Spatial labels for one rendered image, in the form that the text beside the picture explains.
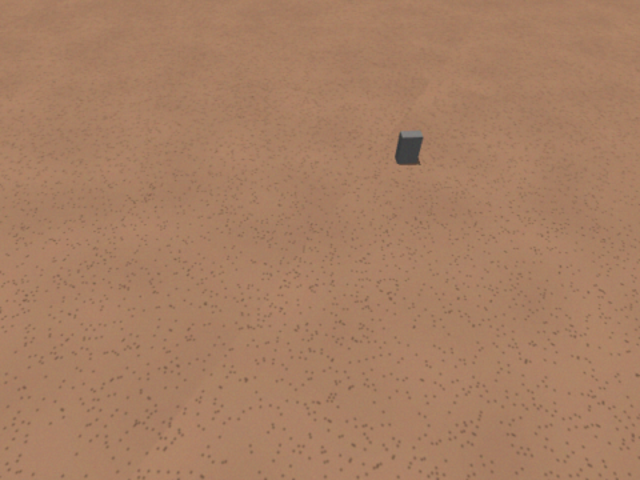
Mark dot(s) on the carton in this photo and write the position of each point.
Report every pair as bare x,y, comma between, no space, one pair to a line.
408,147

